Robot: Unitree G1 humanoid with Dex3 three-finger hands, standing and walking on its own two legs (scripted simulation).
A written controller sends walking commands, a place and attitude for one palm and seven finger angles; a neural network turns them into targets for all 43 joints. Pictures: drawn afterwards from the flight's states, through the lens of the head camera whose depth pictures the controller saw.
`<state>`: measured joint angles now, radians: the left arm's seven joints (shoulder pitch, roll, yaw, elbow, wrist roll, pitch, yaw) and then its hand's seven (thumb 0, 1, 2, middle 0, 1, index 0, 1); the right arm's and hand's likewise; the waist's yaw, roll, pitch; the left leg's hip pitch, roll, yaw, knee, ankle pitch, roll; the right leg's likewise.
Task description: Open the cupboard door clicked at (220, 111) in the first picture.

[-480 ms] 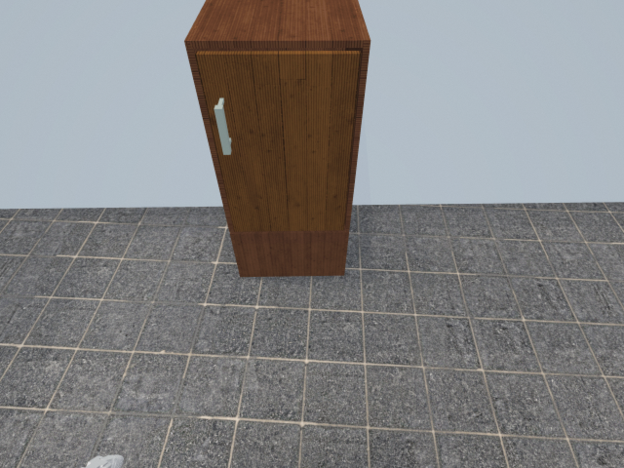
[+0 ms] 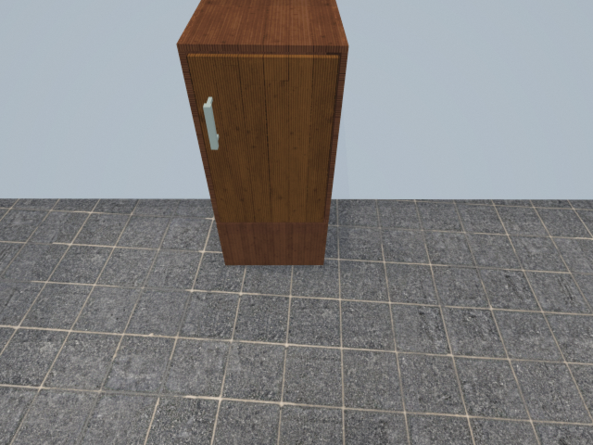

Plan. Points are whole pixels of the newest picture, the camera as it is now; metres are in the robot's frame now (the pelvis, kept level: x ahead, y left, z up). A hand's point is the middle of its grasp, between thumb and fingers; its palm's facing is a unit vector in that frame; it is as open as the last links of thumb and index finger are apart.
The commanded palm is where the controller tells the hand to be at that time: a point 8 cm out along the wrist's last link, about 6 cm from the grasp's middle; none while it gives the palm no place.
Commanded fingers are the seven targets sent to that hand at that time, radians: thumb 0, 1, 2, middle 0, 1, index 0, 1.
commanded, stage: stand and wait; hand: left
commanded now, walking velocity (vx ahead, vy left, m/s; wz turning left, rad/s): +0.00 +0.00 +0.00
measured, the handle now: (212, 123) +0.89 +0.29 -0.06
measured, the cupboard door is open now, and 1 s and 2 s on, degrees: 0 0 0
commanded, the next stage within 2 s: look at it before walking up in 0.34 s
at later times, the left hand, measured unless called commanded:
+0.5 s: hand out of the picture +0.07 +0.25 -0.15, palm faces -0.03 -0.94 -0.33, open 7.4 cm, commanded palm none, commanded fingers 0.00 0.90 0.90 -0.20 -0.30 -0.20 -0.30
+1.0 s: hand out of the picture +0.06 +0.25 -0.15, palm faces -0.03 -0.94 -0.34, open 7.4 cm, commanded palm none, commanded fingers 0.00 0.90 0.90 -0.20 -0.30 -0.20 -0.30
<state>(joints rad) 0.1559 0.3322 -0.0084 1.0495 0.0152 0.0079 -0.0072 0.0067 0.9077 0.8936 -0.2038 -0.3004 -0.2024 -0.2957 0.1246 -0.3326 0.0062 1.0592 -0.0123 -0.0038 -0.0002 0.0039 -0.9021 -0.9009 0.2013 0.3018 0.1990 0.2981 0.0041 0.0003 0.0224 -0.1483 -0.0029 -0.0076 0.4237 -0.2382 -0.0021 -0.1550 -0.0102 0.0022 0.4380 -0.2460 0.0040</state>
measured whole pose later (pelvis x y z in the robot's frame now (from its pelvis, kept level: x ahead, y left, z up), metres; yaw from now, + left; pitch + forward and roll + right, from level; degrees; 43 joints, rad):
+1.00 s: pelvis -0.01 +0.00 +0.00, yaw +0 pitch -2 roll +0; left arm 0.15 0.34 -0.01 1.09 0.02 0.00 -0.01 0.01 0.91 0.89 -0.20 -0.30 -0.20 -0.30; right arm 0.12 -0.34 0.01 1.11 -0.01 -0.01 0.00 0.00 -0.90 -0.90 0.20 0.30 0.20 0.30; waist 0.00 0.00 0.03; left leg -0.13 0.00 0.00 0.36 -0.20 0.00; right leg -0.14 -0.01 0.01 0.37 -0.20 0.01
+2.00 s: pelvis +0.25 +0.01 -0.01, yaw +4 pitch -2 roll -2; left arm 0.22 0.16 0.06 1.03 0.03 -0.05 0.02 -0.01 0.95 0.89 -0.20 -0.30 -0.20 -0.30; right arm 0.31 -0.16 -0.05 1.08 -0.02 -0.01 -0.01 0.00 -0.91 -0.90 0.20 0.30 0.19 0.30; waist -0.03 0.03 0.03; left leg -0.47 0.10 0.05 1.10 -0.33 0.02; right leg -0.26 -0.01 -0.18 0.50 -0.21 -0.04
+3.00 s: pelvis +0.34 +0.01 +0.00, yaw +4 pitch -1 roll +2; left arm 0.22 0.16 0.04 0.98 0.03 0.01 0.03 0.00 0.91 0.89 -0.20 -0.30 -0.20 -0.30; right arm 0.19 -0.22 -0.07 1.01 -0.02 0.07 0.01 0.00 -0.91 -0.90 0.20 0.30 0.19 0.30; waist 0.03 0.01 0.05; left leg -0.37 0.02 0.00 0.95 -0.39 -0.06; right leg -0.27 -0.07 -0.08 0.48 -0.19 -0.02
